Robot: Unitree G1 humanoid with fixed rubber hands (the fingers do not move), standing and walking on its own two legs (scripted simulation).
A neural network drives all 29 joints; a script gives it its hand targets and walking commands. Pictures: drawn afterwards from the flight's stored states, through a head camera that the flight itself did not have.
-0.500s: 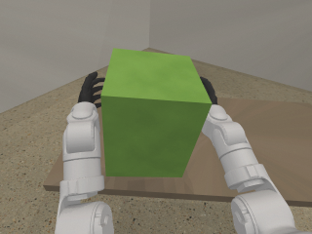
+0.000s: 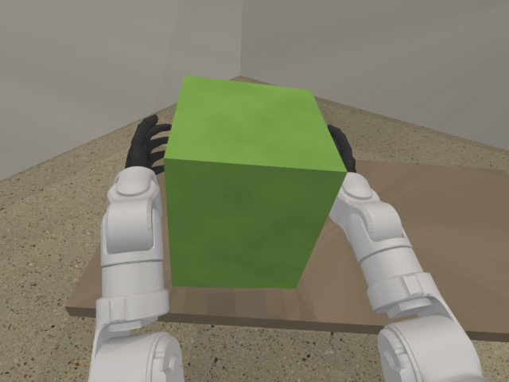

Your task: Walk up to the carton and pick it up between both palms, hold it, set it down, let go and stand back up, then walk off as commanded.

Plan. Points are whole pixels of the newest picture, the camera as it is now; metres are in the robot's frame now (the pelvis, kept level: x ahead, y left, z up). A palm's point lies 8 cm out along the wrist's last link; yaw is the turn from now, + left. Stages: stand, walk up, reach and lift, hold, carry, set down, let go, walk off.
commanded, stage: hold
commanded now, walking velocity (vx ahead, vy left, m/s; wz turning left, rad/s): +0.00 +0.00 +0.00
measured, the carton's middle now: (242, 186) +0.38 +0.02 +0.17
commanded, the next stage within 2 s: none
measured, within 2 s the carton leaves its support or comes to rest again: neither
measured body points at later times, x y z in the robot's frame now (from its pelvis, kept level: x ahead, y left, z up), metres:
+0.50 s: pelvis +0.00 +0.00 +0.00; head -0.07 +0.03 +0.44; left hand +0.36 +0.16 +0.22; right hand +0.37 -0.14 +0.21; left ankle +0.04 +0.12 -0.75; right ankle +0.00 -0.11 -0.75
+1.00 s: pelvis -0.01 +0.00 +0.00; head -0.07 +0.04 +0.44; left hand +0.37 +0.16 +0.22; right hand +0.37 -0.13 +0.21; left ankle +0.04 +0.12 -0.75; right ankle +0.00 -0.11 -0.75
